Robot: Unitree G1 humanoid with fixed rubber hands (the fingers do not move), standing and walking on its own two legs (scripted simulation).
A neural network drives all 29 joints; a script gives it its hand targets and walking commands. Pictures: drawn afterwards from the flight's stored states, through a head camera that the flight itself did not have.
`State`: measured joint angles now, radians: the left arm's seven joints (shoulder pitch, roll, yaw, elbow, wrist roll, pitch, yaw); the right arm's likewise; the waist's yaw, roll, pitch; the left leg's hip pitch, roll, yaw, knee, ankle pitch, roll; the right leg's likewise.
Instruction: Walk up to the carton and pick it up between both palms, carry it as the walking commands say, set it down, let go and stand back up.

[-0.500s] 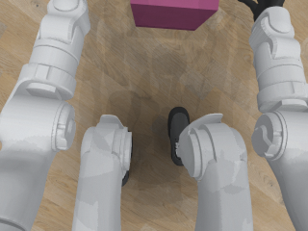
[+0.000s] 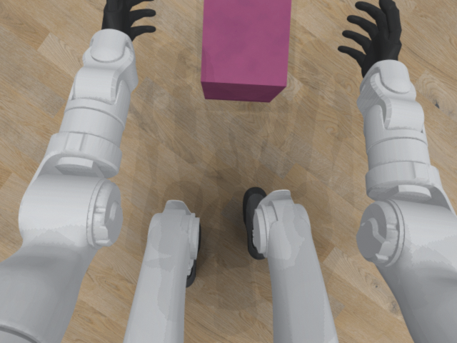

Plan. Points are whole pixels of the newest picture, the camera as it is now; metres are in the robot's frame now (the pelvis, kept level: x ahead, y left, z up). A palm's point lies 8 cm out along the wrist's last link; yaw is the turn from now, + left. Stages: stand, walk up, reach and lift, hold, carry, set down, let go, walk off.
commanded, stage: set down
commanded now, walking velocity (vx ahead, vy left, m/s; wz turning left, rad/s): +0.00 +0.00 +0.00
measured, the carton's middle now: (242, 48) +0.63 -0.08 -0.40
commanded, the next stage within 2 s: let go in 0.62 s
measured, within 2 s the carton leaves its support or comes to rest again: neither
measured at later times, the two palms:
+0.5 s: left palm out of the picture +0.55 +0.12 +0.04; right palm out of the picture +0.49 -0.25 +0.03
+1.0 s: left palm out of the picture +0.47 +0.15 +0.09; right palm out of the picture +0.43 -0.26 +0.09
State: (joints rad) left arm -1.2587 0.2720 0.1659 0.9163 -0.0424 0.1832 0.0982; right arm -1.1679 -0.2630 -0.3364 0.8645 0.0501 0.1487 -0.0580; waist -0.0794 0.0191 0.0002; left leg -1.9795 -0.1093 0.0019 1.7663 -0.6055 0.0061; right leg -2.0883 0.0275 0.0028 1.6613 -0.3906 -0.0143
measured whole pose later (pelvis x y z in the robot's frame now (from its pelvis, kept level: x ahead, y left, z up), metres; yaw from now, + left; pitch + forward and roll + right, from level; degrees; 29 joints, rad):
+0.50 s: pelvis +0.02 -0.01 +0.13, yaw +0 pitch +45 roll +2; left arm -1.11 0.23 0.26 0.87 0.02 0.16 0.04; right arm -1.01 -0.20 -0.36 0.77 -0.02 0.15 -0.03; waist -0.07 0.02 -0.07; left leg -1.56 -0.09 -0.03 1.20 -0.43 0.00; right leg -1.66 0.04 0.02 1.12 -0.25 -0.02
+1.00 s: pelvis +0.07 -0.02 +0.21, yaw -1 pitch +38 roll +2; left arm -0.58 0.11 0.22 0.59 0.13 0.11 0.06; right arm -0.55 -0.16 -0.27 0.58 -0.12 0.10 0.05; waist -0.04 0.00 -0.04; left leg -1.13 -0.07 -0.05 0.80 -0.34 0.00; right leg -1.23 0.04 0.03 0.75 -0.18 -0.03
